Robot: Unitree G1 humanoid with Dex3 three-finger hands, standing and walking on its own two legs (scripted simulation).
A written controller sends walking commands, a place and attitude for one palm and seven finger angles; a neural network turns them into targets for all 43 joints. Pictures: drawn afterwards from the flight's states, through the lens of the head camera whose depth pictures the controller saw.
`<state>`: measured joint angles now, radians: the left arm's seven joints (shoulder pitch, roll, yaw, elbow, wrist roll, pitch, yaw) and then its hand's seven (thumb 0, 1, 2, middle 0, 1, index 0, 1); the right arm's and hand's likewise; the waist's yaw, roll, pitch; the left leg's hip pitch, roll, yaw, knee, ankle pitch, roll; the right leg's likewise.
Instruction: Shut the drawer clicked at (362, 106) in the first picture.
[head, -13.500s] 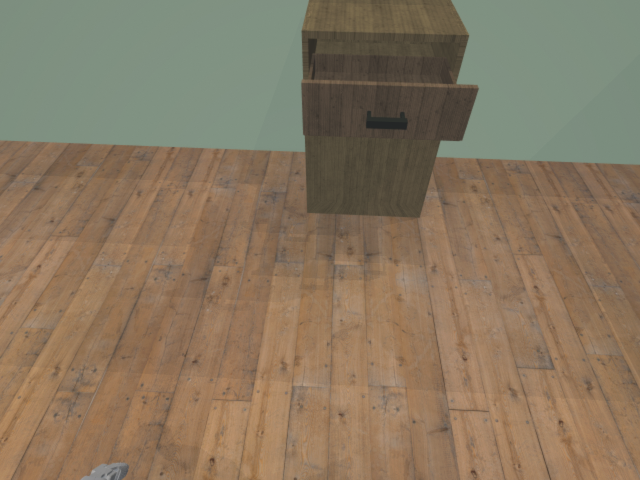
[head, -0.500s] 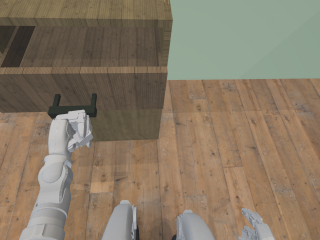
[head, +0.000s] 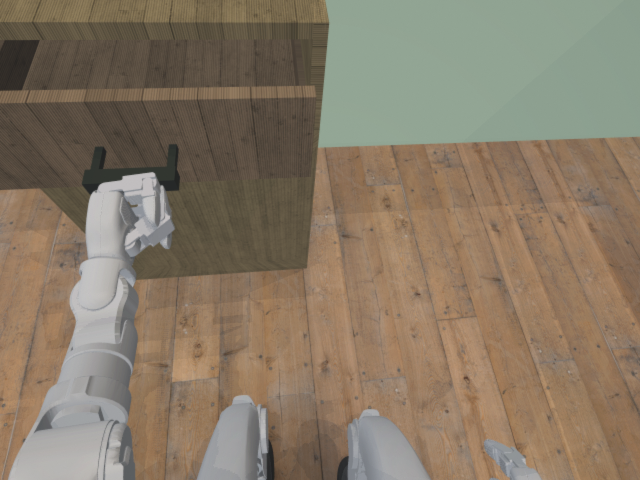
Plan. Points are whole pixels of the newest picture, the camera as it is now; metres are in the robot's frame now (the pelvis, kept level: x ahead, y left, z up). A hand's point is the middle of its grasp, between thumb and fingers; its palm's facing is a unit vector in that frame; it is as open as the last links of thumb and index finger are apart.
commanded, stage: push the drawer shut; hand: left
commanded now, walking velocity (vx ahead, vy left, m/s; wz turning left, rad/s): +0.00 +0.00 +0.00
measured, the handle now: (134, 166) +0.50 +0.24 +0.03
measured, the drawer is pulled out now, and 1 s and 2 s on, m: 0.10 0.00 0.00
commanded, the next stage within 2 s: pull the fist back off the drawer in 1.18 s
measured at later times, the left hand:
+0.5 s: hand (168, 175) +0.49 +0.20 +0.03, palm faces +0.07 -1.00 -0.03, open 3.1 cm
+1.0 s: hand (163, 153) +0.53 +0.21 +0.02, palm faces +0.07 -1.00 -0.02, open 2.8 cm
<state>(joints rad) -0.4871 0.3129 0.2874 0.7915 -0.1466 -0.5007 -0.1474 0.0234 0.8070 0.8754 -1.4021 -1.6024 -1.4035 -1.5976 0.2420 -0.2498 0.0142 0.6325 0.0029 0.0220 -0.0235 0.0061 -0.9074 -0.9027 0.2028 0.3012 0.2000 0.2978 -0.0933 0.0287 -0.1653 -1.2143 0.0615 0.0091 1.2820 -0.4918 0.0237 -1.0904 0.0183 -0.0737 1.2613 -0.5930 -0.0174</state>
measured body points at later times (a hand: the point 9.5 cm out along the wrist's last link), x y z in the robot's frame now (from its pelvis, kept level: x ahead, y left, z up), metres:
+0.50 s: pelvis +0.00 +0.00 -0.01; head +0.15 +0.03 +0.41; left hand +0.48 +0.25 +0.03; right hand +0.04 -0.27 -0.13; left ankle +0.05 +0.11 -0.62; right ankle +0.00 -0.11 -0.62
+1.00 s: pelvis -0.01 +0.01 -0.02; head +0.17 +0.05 +0.39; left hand +0.52 +0.27 +0.03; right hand +0.00 -0.26 -0.13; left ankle +0.05 +0.11 -0.62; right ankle +0.00 -0.11 -0.62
